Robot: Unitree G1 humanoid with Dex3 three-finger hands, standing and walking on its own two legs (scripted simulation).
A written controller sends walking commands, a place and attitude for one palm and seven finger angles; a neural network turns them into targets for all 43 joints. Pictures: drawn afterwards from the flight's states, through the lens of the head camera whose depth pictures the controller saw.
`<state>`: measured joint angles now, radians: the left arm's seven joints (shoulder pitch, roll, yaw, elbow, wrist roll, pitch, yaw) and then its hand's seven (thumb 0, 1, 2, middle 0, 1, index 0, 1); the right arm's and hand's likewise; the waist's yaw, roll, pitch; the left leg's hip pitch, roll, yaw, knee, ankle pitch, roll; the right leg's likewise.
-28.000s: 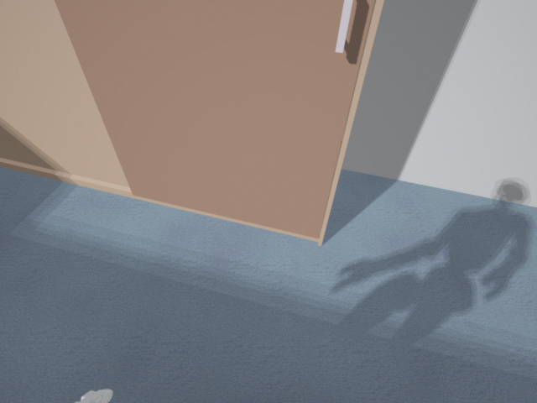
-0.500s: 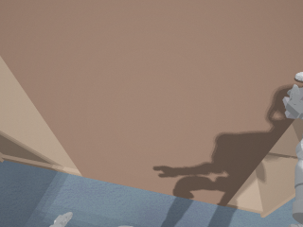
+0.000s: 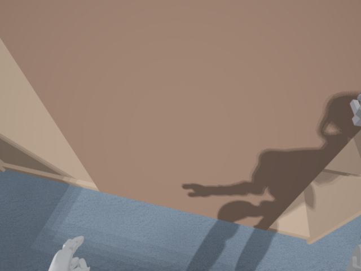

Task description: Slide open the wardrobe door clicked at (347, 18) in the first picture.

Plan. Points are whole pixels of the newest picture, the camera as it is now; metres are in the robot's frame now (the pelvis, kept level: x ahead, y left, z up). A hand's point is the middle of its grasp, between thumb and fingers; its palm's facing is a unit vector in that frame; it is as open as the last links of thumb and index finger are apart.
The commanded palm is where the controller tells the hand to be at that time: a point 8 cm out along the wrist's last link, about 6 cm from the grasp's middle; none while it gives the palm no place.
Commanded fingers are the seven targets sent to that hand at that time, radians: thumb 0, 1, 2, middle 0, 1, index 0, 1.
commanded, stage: stop walking and hold the door there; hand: right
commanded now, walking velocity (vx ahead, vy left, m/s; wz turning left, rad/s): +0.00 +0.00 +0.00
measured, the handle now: out of the picture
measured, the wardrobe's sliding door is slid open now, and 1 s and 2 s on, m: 0.22 0.22 0.22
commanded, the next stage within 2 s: none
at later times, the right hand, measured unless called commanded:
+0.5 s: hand out of the picture +0.40 -0.30 +0.19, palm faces +0.44 +0.87 -0.21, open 5.1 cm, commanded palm +0.36 -0.35 +0.17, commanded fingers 0.00 -0.90 -0.90 0.45 1.40 0.45 1.40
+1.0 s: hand out of the picture +0.39 -0.31 +0.18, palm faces +0.26 +0.95 -0.17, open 5.4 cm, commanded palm +0.36 -0.35 +0.17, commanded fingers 0.00 -0.90 -0.90 0.45 1.40 0.45 1.40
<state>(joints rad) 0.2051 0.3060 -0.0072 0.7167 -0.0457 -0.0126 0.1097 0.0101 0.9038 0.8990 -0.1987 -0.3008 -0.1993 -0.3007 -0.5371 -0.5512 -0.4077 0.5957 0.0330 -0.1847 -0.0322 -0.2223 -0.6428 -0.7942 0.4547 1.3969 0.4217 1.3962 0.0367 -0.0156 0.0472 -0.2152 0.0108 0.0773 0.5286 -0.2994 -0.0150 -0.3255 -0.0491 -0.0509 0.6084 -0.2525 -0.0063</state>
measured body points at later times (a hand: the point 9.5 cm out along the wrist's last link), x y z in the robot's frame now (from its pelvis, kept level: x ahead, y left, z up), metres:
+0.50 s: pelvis -0.03 +0.00 +0.00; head -0.01 +0.00 +0.45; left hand +0.03 +0.28 -0.11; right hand +0.37 -0.35 +0.20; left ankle -0.03 +0.13 -0.73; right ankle +0.03 -0.10 -0.73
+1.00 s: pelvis -0.04 -0.09 -0.01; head +0.00 -0.10 +0.44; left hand +0.09 +0.18 -0.11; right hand +0.37 -0.36 +0.19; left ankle -0.04 +0.09 -0.70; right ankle +0.00 -0.22 -0.73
